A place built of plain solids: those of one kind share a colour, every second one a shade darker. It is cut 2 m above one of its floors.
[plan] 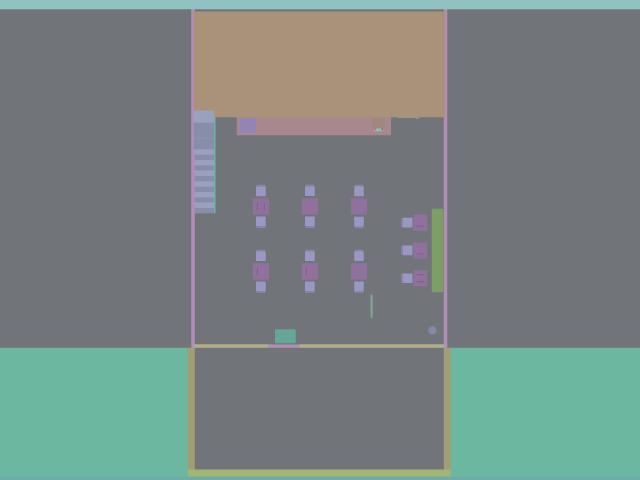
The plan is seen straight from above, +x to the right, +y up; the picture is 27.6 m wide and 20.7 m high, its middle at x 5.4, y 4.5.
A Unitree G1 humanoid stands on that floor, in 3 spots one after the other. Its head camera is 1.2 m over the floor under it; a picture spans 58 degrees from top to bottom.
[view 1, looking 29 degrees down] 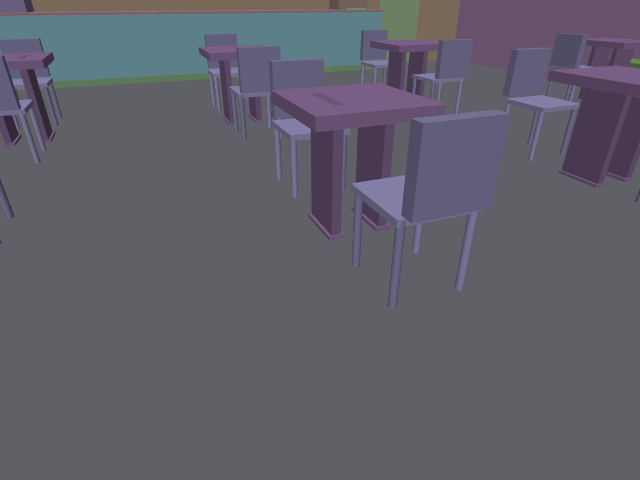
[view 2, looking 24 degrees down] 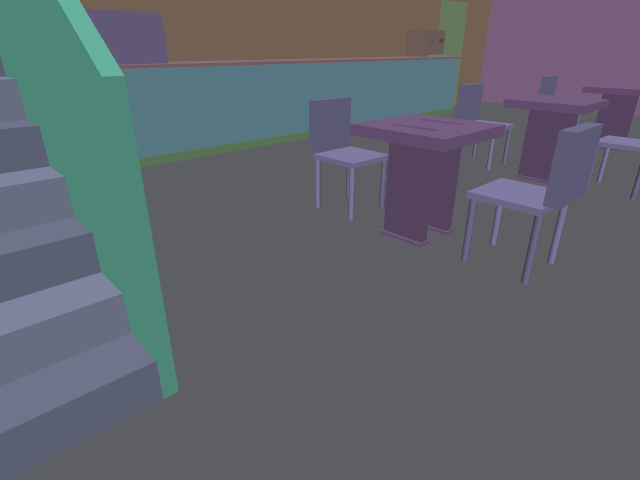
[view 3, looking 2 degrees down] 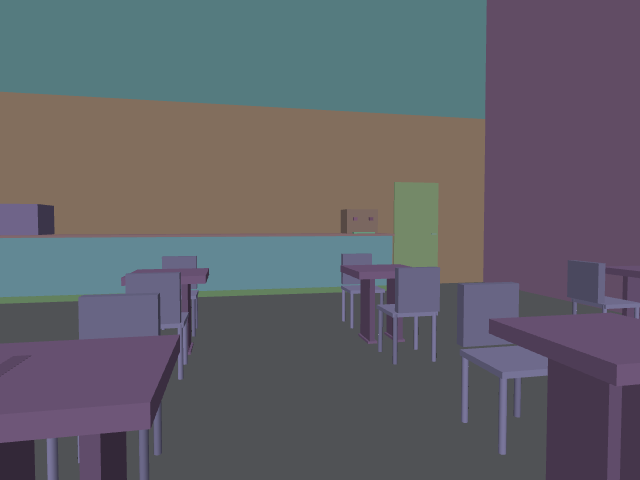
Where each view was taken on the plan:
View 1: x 3.91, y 1.00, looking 68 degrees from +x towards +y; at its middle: ground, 2.48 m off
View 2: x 0.41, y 4.35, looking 47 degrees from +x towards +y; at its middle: ground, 2.95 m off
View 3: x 5.51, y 1.65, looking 78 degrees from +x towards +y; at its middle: counter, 7.60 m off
